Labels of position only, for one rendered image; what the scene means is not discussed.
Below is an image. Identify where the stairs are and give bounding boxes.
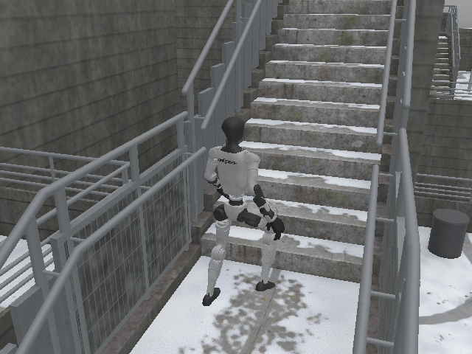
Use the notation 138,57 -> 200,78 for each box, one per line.
201,0 -> 398,283
429,38 -> 451,99

